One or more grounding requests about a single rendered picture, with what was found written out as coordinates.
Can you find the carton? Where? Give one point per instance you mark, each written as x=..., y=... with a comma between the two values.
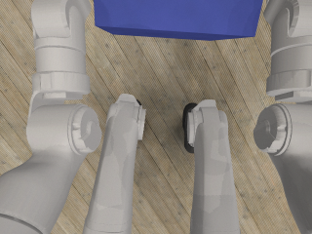
x=205, y=20

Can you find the right robot upper arm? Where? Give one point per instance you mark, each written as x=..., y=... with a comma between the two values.
x=284, y=131

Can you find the robot left forearm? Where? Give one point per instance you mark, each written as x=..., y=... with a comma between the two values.
x=60, y=52

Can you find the robot left shin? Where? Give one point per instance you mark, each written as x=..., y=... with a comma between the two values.
x=113, y=107

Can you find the left robot thigh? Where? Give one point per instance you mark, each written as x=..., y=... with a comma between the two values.
x=111, y=205

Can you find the left robot upper arm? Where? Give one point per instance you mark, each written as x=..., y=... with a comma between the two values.
x=33, y=194

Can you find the robot right forearm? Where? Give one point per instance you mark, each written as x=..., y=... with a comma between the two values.
x=290, y=77

